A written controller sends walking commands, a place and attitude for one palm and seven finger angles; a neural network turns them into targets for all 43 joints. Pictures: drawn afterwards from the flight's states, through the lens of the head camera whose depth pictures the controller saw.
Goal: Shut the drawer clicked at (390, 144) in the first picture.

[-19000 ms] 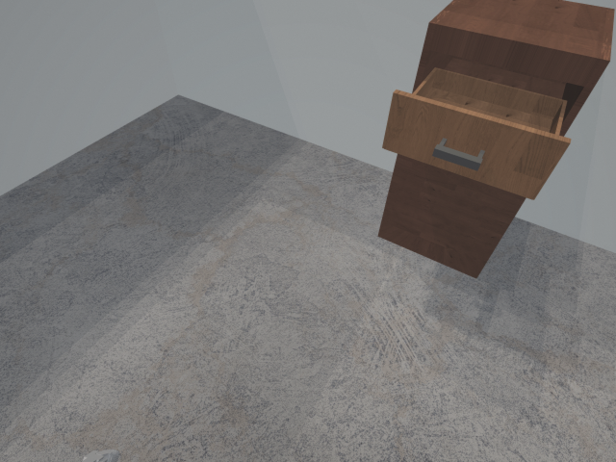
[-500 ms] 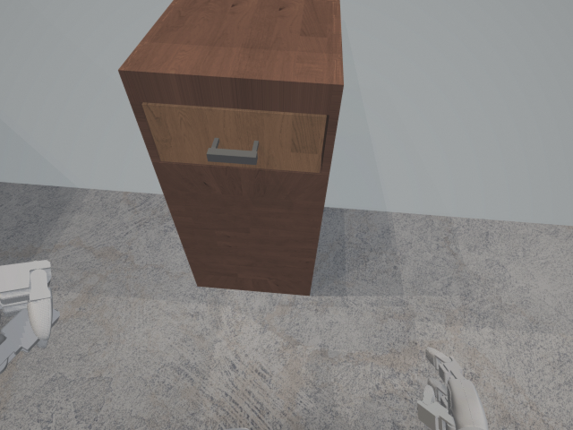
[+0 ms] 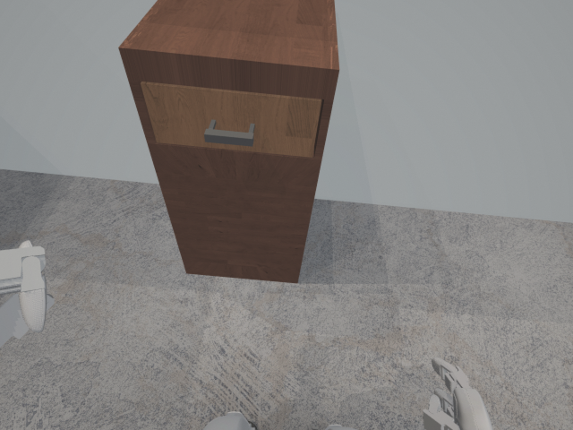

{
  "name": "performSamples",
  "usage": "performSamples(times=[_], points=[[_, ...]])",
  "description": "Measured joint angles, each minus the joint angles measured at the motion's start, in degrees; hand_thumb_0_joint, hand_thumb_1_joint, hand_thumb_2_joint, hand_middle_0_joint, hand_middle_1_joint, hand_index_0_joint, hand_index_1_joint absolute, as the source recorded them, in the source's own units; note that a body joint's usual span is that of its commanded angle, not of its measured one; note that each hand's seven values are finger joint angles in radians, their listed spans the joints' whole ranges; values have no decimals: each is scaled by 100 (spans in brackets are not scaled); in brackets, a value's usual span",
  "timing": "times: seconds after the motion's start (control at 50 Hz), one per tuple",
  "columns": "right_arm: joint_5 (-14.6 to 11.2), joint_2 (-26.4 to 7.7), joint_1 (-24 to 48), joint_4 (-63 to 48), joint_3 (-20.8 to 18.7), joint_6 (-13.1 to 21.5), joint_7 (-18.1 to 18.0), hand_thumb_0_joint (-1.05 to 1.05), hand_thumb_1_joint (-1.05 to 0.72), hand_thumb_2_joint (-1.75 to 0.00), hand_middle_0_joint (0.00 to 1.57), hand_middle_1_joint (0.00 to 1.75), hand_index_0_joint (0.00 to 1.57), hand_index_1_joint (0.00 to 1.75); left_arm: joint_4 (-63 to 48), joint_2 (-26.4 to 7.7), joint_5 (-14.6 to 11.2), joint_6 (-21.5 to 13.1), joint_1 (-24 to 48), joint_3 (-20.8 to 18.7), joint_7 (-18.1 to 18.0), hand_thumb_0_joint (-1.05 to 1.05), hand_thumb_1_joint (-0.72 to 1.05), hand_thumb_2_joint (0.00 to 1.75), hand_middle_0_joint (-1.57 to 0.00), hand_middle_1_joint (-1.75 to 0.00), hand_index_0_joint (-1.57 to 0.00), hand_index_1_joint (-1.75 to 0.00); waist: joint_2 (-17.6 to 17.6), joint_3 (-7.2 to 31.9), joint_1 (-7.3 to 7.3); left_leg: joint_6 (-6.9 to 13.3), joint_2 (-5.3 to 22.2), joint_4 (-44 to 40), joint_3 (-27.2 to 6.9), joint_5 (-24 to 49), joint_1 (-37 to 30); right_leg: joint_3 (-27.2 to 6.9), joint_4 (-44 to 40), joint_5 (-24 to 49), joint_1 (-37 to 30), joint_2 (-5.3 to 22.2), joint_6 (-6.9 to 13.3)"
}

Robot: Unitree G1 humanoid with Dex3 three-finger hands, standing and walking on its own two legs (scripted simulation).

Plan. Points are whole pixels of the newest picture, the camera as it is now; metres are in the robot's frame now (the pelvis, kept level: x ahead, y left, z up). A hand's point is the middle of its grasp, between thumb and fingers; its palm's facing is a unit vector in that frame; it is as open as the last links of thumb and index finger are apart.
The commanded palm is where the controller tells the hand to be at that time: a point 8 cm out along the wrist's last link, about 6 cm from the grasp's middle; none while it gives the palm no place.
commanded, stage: step back with the hand held close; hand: left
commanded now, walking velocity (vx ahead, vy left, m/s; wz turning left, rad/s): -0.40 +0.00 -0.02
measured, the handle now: (231, 131) +0.72 +0.14 -0.02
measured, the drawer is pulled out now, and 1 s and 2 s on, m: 0.00 0.00 0.00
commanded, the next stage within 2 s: stop stepping back and stand still in 0.62 s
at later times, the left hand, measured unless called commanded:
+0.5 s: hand (42, 374) +0.14 +0.20 +0.19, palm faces +0.22 -0.86 -0.46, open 3.2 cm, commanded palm +0.08 +0.26 +0.19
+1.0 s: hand out of the picture +0.11 +0.26 +0.18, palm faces +0.34 -0.85 -0.40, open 3.2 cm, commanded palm +0.05 +0.29 +0.19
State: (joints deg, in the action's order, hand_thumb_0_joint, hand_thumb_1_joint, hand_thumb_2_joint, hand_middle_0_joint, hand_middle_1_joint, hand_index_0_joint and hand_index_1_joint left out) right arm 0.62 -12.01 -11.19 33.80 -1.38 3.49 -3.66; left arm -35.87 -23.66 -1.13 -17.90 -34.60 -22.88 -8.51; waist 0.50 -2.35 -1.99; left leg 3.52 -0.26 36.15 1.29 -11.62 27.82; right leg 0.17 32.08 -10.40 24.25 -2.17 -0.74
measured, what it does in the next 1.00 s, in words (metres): steps on the spot: right foot, then left foot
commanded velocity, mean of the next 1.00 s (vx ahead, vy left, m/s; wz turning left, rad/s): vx -0.25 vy -0.01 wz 0.01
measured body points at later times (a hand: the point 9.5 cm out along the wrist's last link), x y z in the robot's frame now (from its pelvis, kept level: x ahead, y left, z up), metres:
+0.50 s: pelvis -0.06 -0.02 +0.00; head -0.06 +0.01 +0.45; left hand +0.12 +0.25 +0.22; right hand +0.07 -0.27 -0.07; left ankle +0.11 +0.08 -0.72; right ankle -0.16 -0.14 -0.72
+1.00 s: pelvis -0.09 +0.02 +0.01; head -0.09 +0.05 +0.46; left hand +0.08 +0.30 +0.20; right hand +0.05 -0.22 -0.07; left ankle -0.04 +0.10 -0.72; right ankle -0.15 -0.11 -0.72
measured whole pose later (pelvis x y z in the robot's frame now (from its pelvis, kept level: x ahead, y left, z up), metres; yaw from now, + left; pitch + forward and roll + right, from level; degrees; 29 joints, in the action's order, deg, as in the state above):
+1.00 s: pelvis -0.09 +0.02 +0.01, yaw -4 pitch +1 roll -1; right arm 0.2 -10.1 -13.1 37.8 0.7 6.8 -4.9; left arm -33.8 -22.8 -2.5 -13.8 -34.2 -22.0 -8.0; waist 2.7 1.1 1.1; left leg 3.3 -2.2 33.0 0.9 -13.3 21.2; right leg -0.5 33.1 -21.6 11.4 -0.2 -0.7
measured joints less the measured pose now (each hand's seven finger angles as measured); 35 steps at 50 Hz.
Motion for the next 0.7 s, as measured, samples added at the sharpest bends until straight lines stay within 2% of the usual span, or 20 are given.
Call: performSamples(times=[0.06,0.12,0.16,0.2,0.26,0.28,0.32,0.36,0.44,0.5,0.54,0.6,0.66,0.7], points=[[27,63,-82,8,-26,92,-44,2,-90,-90,20,30,21,30,79,-142,68,33,59,-121,44,1,89,90,-141,-160,-141,-160,-163,-6,-80,78,123,-219,-145,548,9,-137,1120,-643,100,-328,-42],[62,184,-186,120,-21,204,23,2,-90,-90,20,30,21,30,79,-172,3,57,-30,-206,38,1,89,90,-141,-160,-141,-160,-191,183,0,27,214,-517,-209,691,28,-122,1807,-1274,-242,-472,3],[104,252,-208,203,26,294,70,2,-90,-90,20,30,21,30,22,-100,-104,71,-166,-197,6,1,89,90,-141,-160,-141,-160,-149,357,105,-39,263,-835,-156,907,41,-45,1476,-1667,-690,-404,66],[157,320,-159,282,86,362,112,2,-90,-90,20,30,21,30,-20,-24,-197,77,-260,-133,6,1,89,90,-141,-160,-141,-160,-73,492,220,-97,302,-1163,-52,1134,61,13,604,-1810,-1216,-290,142],[215,406,97,259,191,369,150,2,-90,-90,20,30,21,30,-96,-45,-231,4,-201,-104,45,1,89,90,-141,-160,-141,-160,192,450,415,-160,303,-1320,290,1368,223,-129,-908,-1129,-1825,26,218],[219,380,239,290,204,350,141,2,-90,-90,20,30,21,30,-39,1,-214,-45,-59,-17,88,1,89,90,-141,-160,-141,-160,105,342,447,-182,404,-1227,316,1381,298,-150,-962,-1085,-1799,-30,142],[190,338,387,372,205,299,99,2,-90,-90,21,30,21,30,49,33,-195,-36,211,182,157,1,89,90,-141,-160,-141,-160,-94,139,369,-243,525,-1204,215,1403,239,-104,-819,-1057,-1804,-185,83],[104,334,343,368,215,250,72,2,-90,-90,21,30,21,30,13,-60,-220,-38,277,236,222,1,89,90,-141,-160,-141,-160,-110,94,232,-271,515,-1123,122,1302,189,-56,-671,-1102,-1837,-217,80],[37,231,52,214,203,129,6,2,-90,-90,21,30,21,30,-18,-296,-321,-98,-12,58,331,1,89,90,-141,-160,-141,-160,-89,220,-30,-246,464,-946,32,1362,113,-28,-378,-1291,-1892,-213,85],[46,101,-155,174,121,71,-36,2,-90,-90,21,30,21,30,157,-393,-391,-154,-160,-63,355,1,89,90,-141,-160,-141,-160,-109,331,-131,-267,406,-857,-14,1246,128,21,-324,-1336,-1912,-177,90],[42,15,-269,207,68,56,-55,2,-90,-90,20,30,21,30,249,-390,-417,-162,-221,-103,331,1,89,90,-141,-160,-141,-160,-117,373,-130,-325,351,-741,-64,1030,165,35,-334,-1330,-1930,-149,79],[33,-105,-403,309,24,71,-75,2,-90,-90,20,30,21,30,299,-285,-398,-182,-267,-82,270,1,89,90,-141,-160,-141,-160,-123,366,-52,-352,254,-575,-158,791,167,6,-344,-1330,-1994,-113,25],[21,-133,-411,397,21,123,-105,2,-90,-90,20,30,20,30,312,-169,-382,-184,-138,-21,243,1,89,90,-141,-160,-141,-160,-112,253,20,-164,224,-744,-163,1312,78,-21,-272,-1354,-1988,-102,-36],[64,-28,-286,397,27,149,-96,2,-90,-90,20,30,20,30,384,-142,-377,-181,70,-32,239,1,89,90,-141,-160,-141,-160,-36,148,44,-97,193,-1057,-124,1468,37,-117,-20,-1578,-1759,-149,71]])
